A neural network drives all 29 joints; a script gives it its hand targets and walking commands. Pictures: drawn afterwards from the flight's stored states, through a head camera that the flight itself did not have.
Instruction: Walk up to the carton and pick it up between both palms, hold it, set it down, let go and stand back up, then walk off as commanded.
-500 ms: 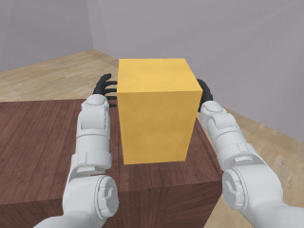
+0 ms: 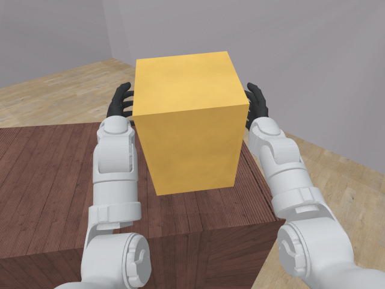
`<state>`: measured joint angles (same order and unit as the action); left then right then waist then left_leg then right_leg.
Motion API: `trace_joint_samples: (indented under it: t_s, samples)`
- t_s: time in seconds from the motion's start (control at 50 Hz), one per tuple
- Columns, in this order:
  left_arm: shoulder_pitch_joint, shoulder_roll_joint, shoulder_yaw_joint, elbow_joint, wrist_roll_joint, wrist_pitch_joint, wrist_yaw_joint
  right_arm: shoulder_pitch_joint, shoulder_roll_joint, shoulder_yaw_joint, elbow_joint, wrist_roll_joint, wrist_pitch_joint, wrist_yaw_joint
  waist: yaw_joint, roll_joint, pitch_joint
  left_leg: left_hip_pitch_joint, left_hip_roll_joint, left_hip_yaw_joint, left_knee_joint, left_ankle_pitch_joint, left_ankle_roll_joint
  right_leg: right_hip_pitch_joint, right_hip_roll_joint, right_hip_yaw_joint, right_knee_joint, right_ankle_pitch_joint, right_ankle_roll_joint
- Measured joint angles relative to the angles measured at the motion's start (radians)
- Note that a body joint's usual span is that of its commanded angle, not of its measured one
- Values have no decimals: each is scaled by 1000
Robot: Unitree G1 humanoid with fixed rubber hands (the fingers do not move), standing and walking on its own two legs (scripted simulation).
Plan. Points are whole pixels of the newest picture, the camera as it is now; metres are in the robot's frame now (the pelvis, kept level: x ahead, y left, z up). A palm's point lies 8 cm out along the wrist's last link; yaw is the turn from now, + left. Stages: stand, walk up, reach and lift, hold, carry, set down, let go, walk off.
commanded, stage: hold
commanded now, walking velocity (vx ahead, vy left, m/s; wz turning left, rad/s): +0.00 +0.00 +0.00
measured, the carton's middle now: (189, 128) +0.41 +0.00 +0.17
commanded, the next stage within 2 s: none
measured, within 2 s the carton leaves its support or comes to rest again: neither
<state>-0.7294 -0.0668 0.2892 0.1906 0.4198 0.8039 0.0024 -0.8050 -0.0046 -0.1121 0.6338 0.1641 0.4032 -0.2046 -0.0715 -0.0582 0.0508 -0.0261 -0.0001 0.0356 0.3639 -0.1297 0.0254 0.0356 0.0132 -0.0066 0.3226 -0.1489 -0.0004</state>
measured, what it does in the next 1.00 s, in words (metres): stands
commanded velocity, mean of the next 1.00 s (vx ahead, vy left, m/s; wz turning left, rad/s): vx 0.00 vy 0.00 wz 0.00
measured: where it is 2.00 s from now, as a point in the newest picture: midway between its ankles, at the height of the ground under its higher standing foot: outside the picture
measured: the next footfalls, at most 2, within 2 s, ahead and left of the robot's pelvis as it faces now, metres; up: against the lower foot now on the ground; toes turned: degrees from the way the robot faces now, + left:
none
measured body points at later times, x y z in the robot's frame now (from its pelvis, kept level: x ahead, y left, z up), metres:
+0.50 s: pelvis +0.01 +0.00 +0.00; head -0.08 +0.02 +0.44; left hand +0.37 +0.15 +0.30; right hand +0.38 -0.13 +0.29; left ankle +0.06 +0.10 -0.74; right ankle +0.03 -0.12 -0.74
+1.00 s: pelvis +0.01 +0.00 +0.00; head -0.07 +0.02 +0.44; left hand +0.37 +0.14 +0.26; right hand +0.38 -0.14 +0.25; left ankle +0.06 +0.10 -0.74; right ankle +0.03 -0.12 -0.74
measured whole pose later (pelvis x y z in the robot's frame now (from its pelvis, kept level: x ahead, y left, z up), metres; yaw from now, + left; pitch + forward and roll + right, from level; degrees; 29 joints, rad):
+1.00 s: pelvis +0.01 +0.00 +0.00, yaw +0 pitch -11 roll -1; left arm -0.75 -0.08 0.35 0.06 0.46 0.87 -0.12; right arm -0.83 -0.01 -0.09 0.56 0.19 0.46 -0.23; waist -0.10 -0.05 0.00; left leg -0.02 0.00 0.03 0.36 -0.15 0.02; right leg 0.04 0.01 -0.01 0.32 -0.17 0.00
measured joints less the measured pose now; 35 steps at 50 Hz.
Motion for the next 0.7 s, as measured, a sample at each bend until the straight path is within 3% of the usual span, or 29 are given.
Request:
trace_joint_samples:
  t_s: [0.06,0.12,0.22,0.28,0.34,0.42,0.48,0.52,0.62,0.66,0.7]
  samples:
    - [-11,-5,-15,-90,-38,-59,39,-5,-10,0,-81,8,-70,2,-1,3,-33,0,0,0,0,-4,0,1,0,0,0,-5,0]
    - [-57,-5,12,-67,-34,-63,32,-39,-17,0,-47,-14,-86,8,-5,3,-90,0,0,0,0,-11,0,0,0,0,0,-12,0]
    - [-84,21,68,57,33,32,-114,-66,-24,0,82,-21,24,22,-3,3,-102,3,0,0,-4,-12,0,1,0,0,0,-14,0]
    - [-82,38,71,143,35,63,-151,-66,-27,0,149,-26,71,26,6,3,-70,2,0,0,-5,-12,0,0,0,0,0,-13,0]
    - [-72,26,67,141,38,38,-112,-64,-22,0,149,-28,48,25,7,3,-21,2,0,0,-6,2,0,0,0,0,0,0,0]
    - [-38,0,1,-6,-12,-25,26,-39,-13,0,0,-8,-25,-7,5,3,-23,0,0,0,-6,-4,0,-2,0,0,0,-8,-1]
    - [-51,-5,1,-83,-25,-65,39,-47,-15,0,-63,0,-76,-9,-2,3,-70,0,0,-1,-6,-13,0,-2,0,0,0,-18,-1]
    - [-65,-5,24,-82,-20,-51,12,-57,-15,1,-53,1,-67,-9,-5,3,-101,0,0,-1,-6,-18,0,-2,1,0,0,-24,-1]
    - [-64,16,68,-24,42,73,-143,-57,-15,2,19,8,60,-2,-4,3,-102,4,0,-1,-6,-20,0,3,1,0,0,-25,-2]
    - [-57,29,68,11,44,102,-173,-57,-15,2,50,8,97,-1,-3,3,-85,4,0,-1,-6,-18,0,2,1,0,0,-23,-2]
    - [-47,27,68,14,45,103,-173,-57,-14,2,57,7,103,-1,-2,3,-56,4,0,-1,-6,-15,0,2,1,0,0,-19,-3]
